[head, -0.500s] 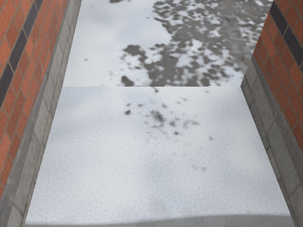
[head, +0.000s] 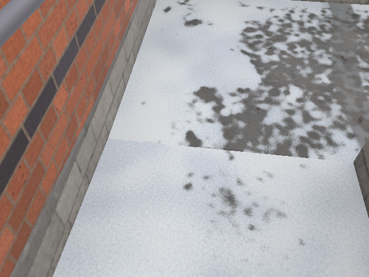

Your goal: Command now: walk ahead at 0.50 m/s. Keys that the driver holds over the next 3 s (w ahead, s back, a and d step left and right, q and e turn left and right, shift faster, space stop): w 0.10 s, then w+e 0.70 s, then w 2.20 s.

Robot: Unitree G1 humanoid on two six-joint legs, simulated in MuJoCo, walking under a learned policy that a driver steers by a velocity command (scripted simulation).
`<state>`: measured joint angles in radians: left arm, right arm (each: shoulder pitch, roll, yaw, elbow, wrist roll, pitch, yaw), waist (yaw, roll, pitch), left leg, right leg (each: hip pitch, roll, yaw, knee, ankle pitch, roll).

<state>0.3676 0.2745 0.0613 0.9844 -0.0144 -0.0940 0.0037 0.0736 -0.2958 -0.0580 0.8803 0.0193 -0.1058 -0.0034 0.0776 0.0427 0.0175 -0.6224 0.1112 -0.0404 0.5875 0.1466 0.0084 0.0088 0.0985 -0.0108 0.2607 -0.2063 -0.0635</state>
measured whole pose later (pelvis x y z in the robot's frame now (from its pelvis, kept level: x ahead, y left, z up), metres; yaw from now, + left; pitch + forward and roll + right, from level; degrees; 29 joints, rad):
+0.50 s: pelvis +0.29 +0.04 -0.02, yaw -10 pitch +0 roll +2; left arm 0.18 0.28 0.08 0.86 -0.02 -0.04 0.01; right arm 0.31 -0.25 -0.06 0.97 -0.02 -0.11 -0.01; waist -0.05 -0.05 0.02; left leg 0.01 -0.05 0.19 0.26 -0.19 0.05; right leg -0.66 -0.10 0.08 0.73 0.11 -0.04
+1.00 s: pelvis +0.58 -0.07 -0.04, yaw -25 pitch +1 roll +0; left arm 0.34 0.26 0.06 0.85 -0.02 -0.07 0.03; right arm 0.07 -0.29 -0.05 0.84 -0.03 -0.15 0.03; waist 0.05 0.05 0.03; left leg -0.60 0.09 -0.08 0.53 0.21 -0.04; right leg -0.08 0.11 0.09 0.32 -0.18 -0.12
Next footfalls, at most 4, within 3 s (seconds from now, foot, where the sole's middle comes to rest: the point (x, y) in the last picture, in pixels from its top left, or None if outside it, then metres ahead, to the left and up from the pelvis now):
0.14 left None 0.26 0.13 -0.80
0.68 right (241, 275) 0.52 -0.13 -0.83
1.16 left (225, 190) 0.90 -0.07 -0.86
1.62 right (287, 175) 1.01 -0.36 -0.87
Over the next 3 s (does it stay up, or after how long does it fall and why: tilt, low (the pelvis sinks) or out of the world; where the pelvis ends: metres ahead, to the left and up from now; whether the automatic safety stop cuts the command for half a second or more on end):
stays up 1.02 -0.20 -0.09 its command is cut before an obstacle after 1.3 s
